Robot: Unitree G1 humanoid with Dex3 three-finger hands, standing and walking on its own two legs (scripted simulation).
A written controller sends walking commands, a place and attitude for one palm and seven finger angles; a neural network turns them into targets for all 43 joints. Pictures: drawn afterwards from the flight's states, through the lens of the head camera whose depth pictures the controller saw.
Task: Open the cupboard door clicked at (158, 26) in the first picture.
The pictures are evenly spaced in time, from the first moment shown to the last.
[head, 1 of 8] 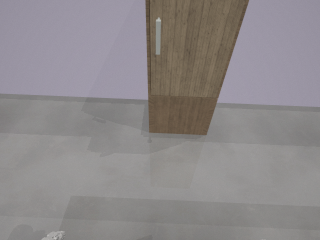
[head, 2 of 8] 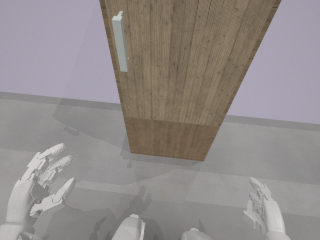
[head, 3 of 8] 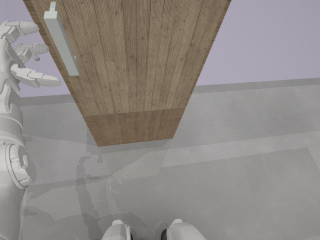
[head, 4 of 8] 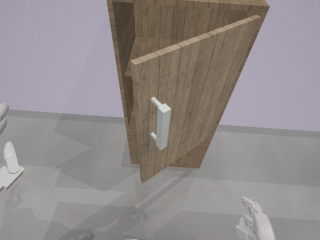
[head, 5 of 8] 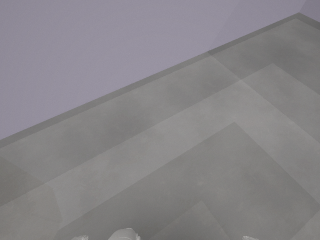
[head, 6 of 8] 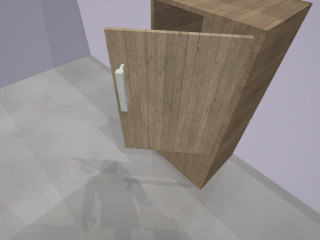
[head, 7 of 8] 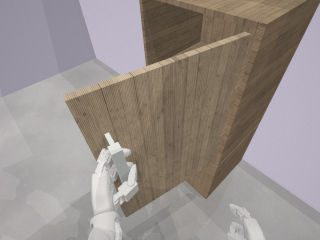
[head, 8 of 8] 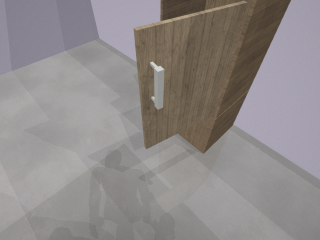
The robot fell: no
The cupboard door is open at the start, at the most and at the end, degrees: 0 79 78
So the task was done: yes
